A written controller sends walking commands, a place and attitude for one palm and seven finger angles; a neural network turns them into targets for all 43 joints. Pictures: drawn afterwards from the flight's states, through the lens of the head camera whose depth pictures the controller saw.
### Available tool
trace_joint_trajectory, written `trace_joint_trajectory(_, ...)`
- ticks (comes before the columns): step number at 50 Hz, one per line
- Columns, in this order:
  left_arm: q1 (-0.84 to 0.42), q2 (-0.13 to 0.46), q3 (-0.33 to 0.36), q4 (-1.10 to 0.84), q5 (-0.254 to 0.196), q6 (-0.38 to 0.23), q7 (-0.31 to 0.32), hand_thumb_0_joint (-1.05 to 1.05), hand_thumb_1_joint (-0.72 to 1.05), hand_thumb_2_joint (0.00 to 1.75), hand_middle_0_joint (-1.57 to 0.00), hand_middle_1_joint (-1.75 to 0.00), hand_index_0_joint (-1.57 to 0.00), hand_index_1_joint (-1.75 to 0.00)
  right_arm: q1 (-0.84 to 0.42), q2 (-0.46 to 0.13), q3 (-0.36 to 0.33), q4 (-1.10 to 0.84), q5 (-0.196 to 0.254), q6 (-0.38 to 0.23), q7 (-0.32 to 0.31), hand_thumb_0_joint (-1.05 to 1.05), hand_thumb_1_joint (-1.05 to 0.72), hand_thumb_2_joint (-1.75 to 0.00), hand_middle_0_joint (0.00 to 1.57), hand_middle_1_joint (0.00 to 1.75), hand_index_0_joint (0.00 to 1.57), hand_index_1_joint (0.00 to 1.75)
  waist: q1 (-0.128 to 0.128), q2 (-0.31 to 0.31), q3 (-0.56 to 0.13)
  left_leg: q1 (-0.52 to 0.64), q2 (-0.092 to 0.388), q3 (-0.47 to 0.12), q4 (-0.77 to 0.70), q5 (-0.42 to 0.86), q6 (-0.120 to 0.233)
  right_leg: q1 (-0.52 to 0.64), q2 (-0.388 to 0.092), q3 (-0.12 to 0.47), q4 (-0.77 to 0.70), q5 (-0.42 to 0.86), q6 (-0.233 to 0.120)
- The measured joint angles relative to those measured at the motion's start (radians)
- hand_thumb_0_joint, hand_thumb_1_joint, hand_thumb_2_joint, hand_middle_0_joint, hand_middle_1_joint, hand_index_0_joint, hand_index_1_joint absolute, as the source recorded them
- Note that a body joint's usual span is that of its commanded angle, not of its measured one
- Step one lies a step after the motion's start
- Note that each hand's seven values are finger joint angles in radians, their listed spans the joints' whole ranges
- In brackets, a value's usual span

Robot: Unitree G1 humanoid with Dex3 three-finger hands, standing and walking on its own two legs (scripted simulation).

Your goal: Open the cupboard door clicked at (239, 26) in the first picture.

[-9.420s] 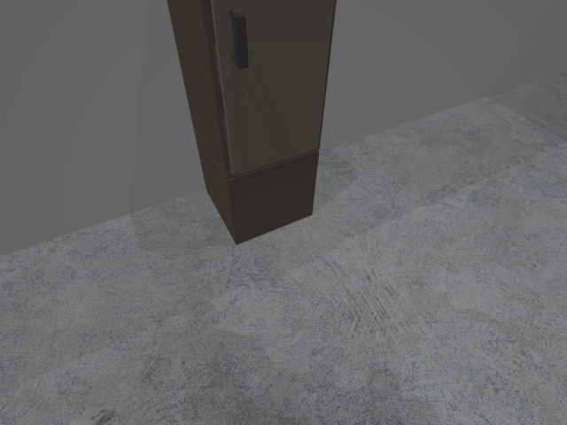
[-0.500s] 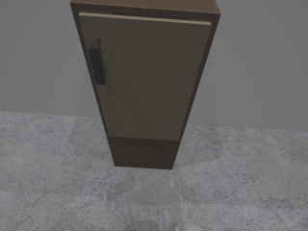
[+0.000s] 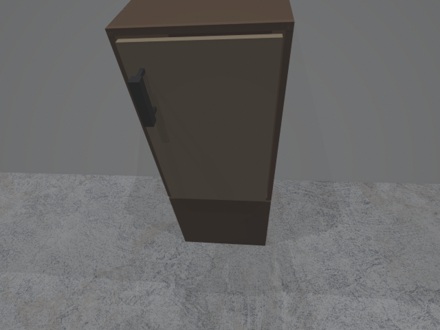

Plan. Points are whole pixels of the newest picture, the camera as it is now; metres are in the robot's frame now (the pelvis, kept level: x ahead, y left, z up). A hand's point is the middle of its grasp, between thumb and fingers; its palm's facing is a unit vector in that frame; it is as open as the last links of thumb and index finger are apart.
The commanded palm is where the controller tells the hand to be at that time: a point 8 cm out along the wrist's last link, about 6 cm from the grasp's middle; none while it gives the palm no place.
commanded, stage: come to a stop and stand still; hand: left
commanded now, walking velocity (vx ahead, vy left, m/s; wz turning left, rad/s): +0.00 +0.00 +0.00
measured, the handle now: (145, 97) +0.58 +0.23 +0.12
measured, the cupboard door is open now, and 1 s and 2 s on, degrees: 0 0 0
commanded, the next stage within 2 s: look again from close up in 0.56 s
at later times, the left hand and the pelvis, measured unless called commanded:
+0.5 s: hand out of the picture +0.04 +0.25 -0.18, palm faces +0.04 -0.97 -0.23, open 7.3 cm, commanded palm none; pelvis +0.01 +0.07 -0.01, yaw +0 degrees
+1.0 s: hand out of the picture -0.02 +0.24 -0.18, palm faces +0.01 -0.98 -0.19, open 7.3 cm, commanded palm none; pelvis -0.02 +0.07 -0.01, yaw +0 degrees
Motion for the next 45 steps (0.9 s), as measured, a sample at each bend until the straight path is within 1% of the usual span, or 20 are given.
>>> trace_joint_trajectory(3, 0.012, 0.01, 0.003, 0.018, 0.004, 0.007, -0.004, 0.0, 0.91, 0.89, -0.2, -0.3, -0.21, -0.3, -0.02, 0.006, 0.007, -0.01, 0.007, -0.018, -0.005, 0.01, -0.91, -0.9, 0.2, 0.3, 0.2, 0.3, 0.012, -0.019, -0.003, 0.067, -0.005, 0.021, -0.166, -0.02, 0.016, -0.01, -0.001, 0.005, 0.002, 0.007, 0.016)
trace_joint_trajectory(5, 0.018, 0.018, 0.006, 0.032, -0.001, 0.015, -0.005, 0.0, 0.91, 0.89, -0.2, -0.3, -0.21, -0.3, -0.03, 0.011, 0.016, -0.02, 0.011, -0.04, -0.011, 0.01, -0.91, -0.9, 0.2, 0.3, 0.2, 0.3, 0.013, -0.026, -0.005, 0.132, -0.009, 0.036, -0.318, 0.042, 0.025, -0.027, 0.005, 0.006, 0.031, -0.002, 0.032)
trace_joint_trajectory(6, 0.023, 0.019, 0.006, 0.037, -0.006, 0.02, -0.005, 0.0, 0.9, 0.89, -0.2, -0.3, -0.21, -0.3, -0.029, 0.01, 0.02, -0.029, 0.012, -0.053, -0.013, 0.01, -0.91, -0.9, 0.2, 0.3, 0.2, 0.3, 0.009, -0.015, -0.011, 0.165, -0.002, 0.032, -0.39, 0.052, 0.037, -0.043, 0.018, 0.0, 0.061, -0.015, 0.039)
trace_joint_trajectory(7, 0.019, 0.028, 0.008, 0.048, -0.011, 0.027, -0.005, 0.0, 0.9, 0.89, -0.2, -0.3, -0.21, -0.3, -0.036, 0.023, 0.021, -0.026, 0.011, -0.063, -0.019, 0.01, -0.91, -0.9, 0.2, 0.3, 0.2, 0.3, 0.002, -0.032, -0.01, 0.165, -0.011, 0.033, -0.391, 0.035, 0.059, -0.06, 0.013, 0.006, 0.103, -0.05, 0.038)
trace_joint_trajectory(8, 0.015, 0.038, 0.011, 0.06, -0.013, 0.035, -0.003, 0.0, 0.91, 0.89, -0.2, -0.3, -0.2, -0.3, -0.04, 0.04, 0.027, -0.023, 0.009, -0.064, -0.022, 0.0, -0.91, -0.9, 0.2, 0.3, 0.2, 0.3, -0.001, -0.053, -0.009, 0.163, -0.021, 0.037, -0.377, 0.029, 0.071, -0.071, 0.011, 0.019, 0.143, -0.116, 0.03)
trace_joint_trajectory(10, 0.014, 0.049, 0.013, 0.076, -0.012, 0.043, -0.001, 0.0, 0.91, 0.9, -0.2, -0.3, -0.2, -0.3, -0.036, 0.07, 0.043, -0.021, 0.004, -0.066, -0.03, 0.0, -0.91, -0.9, 0.2, 0.3, 0.2, 0.3, -0.003, -0.077, -0.02, 0.175, -0.028, 0.045, -0.388, 0.041, 0.082, -0.093, 0.025, 0.028, 0.232, -0.19, 0.02)
trace_joint_trajectory(13, 0.001, 0.046, 0.007, 0.094, -0.01, 0.041, -0.006, 0.0, 0.91, 0.9, -0.2, -0.3, -0.2, -0.3, -0.028, 0.097, 0.058, -0.007, 0.004, -0.075, -0.051, 0.0, -0.92, -0.9, 0.2, 0.3, 0.2, 0.3, -0.01, -0.081, -0.027, 0.208, -0.041, 0.046, -0.449, 0.076, 0.092, -0.105, 0.042, 0.028, 0.338, -0.191, 0.017)
trace_joint_trajectory(16, -0.019, 0.03, -0.004, 0.099, -0.015, 0.027, -0.007, 0.0, 0.91, 0.9, -0.19, -0.3, -0.2, -0.3, -0.027, 0.096, 0.062, 0.011, 0.007, -0.083, -0.062, 0.01, -0.94, -0.9, 0.2, 0.3, 0.2, 0.3, -0.014, -0.072, -0.016, 0.231, -0.062, 0.053, -0.488, 0.094, 0.107, -0.083, 0.044, 0.018, 0.332, -0.192, 0.022)
trace_joint_trajectory(19, -0.045, 0.013, -0.013, 0.1, -0.02, 0.018, -0.004, 0.0, 0.91, 0.9, -0.19, -0.3, -0.2, -0.3, -0.023, 0.097, 0.063, 0.026, 0.007, -0.091, -0.064, 0.01, -0.94, -0.9, 0.2, 0.3, 0.2, 0.3, -0.024, -0.064, 0.002, 0.239, -0.083, 0.058, -0.495, 0.094, 0.116, -0.027, 0.047, 0.007, 0.222, -0.187, 0.024)
trace_joint_trajectory(20, -0.053, 0.009, -0.016, 0.101, -0.021, 0.014, -0.003, 0.0, 0.91, 0.9, -0.19, -0.3, -0.2, -0.3, -0.02, 0.098, 0.063, 0.032, 0.008, -0.093, -0.063, 0.01, -0.94, -0.9, 0.2, 0.3, 0.2, 0.3, -0.028, -0.063, 0.006, 0.24, -0.09, 0.06, -0.49, 0.09, 0.116, -0.002, 0.049, 0.004, 0.165, -0.16, 0.023)
trace_joint_trajectory(21, -0.06, 0.008, -0.017, 0.102, -0.021, 0.01, 0.001, 0.0, 0.91, 0.9, -0.19, -0.3, -0.2, -0.3, -0.015, 0.1, 0.064, 0.039, 0.01, -0.094, -0.063, 0.01, -0.93, -0.9, 0.2, 0.3, 0.2, 0.3, -0.03, -0.063, 0.009, 0.238, -0.097, 0.063, -0.478, 0.083, 0.116, 0.027, 0.05, 0.003, 0.098, -0.105, 0.021)
trace_joint_trajectory(22, -0.071, 0.002, -0.017, 0.11, -0.021, 0.005, 0.006, 0.01, 0.92, 0.9, -0.19, -0.3, -0.2, -0.3, -0.013, 0.098, 0.062, 0.049, 0.013, -0.094, -0.063, 0.01, -0.93, -0.9, 0.2, 0.3, 0.2, 0.3, -0.032, -0.046, 0.015, 0.236, -0.09, 0.061, -0.461, 0.072, 0.114, 0.044, 0.058, -0.002, 0.069, -0.078, 0.012)
trace_joint_trajectory(24, -0.079, -0.01, -0.023, 0.118, -0.023, -0.005, 0.01, 0.01, 0.93, 0.9, -0.2, -0.3, -0.2, -0.3, -0.004, 0.091, 0.061, 0.067, 0.019, -0.091, -0.062, 0.01, -0.93, -0.9, 0.2, 0.3, 0.2, 0.3, -0.042, -0.004, 0.017, 0.242, -0.071, 0.05, -0.451, 0.061, 0.109, 0.068, 0.078, -0.016, 0.041, -0.074, -0.007)
trace_joint_trajectory(25, -0.079, -0.012, -0.026, 0.118, -0.024, -0.01, 0.009, 0.01, 0.93, 0.9, -0.2, -0.3, -0.2, -0.3, 0.001, 0.091, 0.061, 0.074, 0.019, -0.089, -0.061, 0.01, -0.93, -0.9, 0.2, 0.3, 0.2, 0.3, -0.046, 0.007, 0.013, 0.244, -0.067, 0.048, -0.457, 0.063, 0.109, 0.074, 0.082, -0.019, 0.031, -0.075, -0.012)
trace_joint_trajectory(28, -0.08, -0.012, -0.03, 0.118, -0.028, -0.02, 0.011, 0.01, 0.93, 0.9, -0.2, -0.3, -0.2, -0.3, 0.01, 0.102, 0.067, 0.095, 0.017, -0.086, -0.057, 0.01, -0.92, -0.9, 0.2, 0.3, 0.2, 0.3, -0.051, 0.012, 0.009, 0.256, -0.064, 0.05, -0.478, 0.073, 0.104, 0.081, 0.085, -0.017, 0.018, -0.073, -0.018)
trace_joint_trajectory(33, -0.085, -0.01, -0.031, 0.126, -0.032, -0.013, 0.018, 0.0, 0.93, 0.9, -0.2, -0.3, -0.2, -0.3, 0.026, 0.122, 0.078, 0.12, 0.016, -0.094, -0.056, 0.0, -0.91, -0.9, 0.2, 0.3, 0.2, 0.3, -0.05, 0.003, 0.012, 0.272, -0.058, 0.053, -0.501, 0.087, 0.1, 0.095, 0.092, -0.014, -0.003, -0.06, -0.021)
trace_joint_trajectory(35, -0.08, -0.011, -0.038, 0.12, -0.024, -0.034, 0.029, 0.0, 0.93, 0.9, -0.2, -0.3, -0.2, -0.3, 0.026, 0.119, 0.084, 0.102, 0.018, -0.09, -0.044, 0.0, -0.91, -0.9, 0.2, 0.3, 0.2, 0.3, -0.052, 0.008, 0.018, 0.231, -0.045, 0.051, -0.449, 0.072, 0.095, 0.075, 0.103, -0.019, 0.003, -0.054, -0.022)
trace_joint_trajectory(37, -0.074, -0.009, -0.044, 0.111, -0.023, -0.049, 0.032, 0.0, 0.93, 0.9, -0.2, -0.3, -0.2, -0.3, 0.019, 0.114, 0.083, 0.072, 0.012, -0.097, -0.04, 0.0, -0.91, -0.9, 0.2, 0.3, 0.2, 0.3, -0.059, 0.003, 0.036, 0.204, -0.044, 0.054, -0.413, 0.058, 0.099, 0.048, 0.103, -0.016, 0.034, -0.057, -0.025)
trace_joint_trajectory(40, -0.061, -0.009, -0.051, 0.113, -0.025, -0.045, 0.026, 0.0, 0.93, 0.9, -0.2, -0.3, -0.2, -0.3, 0.022, 0.104, 0.079, 0.048, 0.01, -0.106, -0.044, 0.0, -0.91, -0.9, 0.2, 0.3, 0.2, 0.3, -0.063, 0.002, 0.032, 0.189, -0.05, 0.054, -0.389, 0.054, 0.105, 0.032, 0.096, -0.017, 0.063, -0.066, -0.023)
trace_joint_trajectory(45, -0.032, -0.014, -0.056, 0.112, -0.022, -0.03, 0.015, 0.0, 0.93, 0.9, -0.2, -0.3, -0.2, -0.3, 0.023, 0.088, 0.08, 0.037, 0.009, -0.096, -0.043, 0.0, -0.91, -0.9, 0.2, 0.3, 0.2, 0.3, -0.052, 0.001, 0.007, 0.193, -0.058, 0.056, -0.379, 0.057, 0.112, 0.036, 0.087, -0.014, 0.074, -0.064, -0.017)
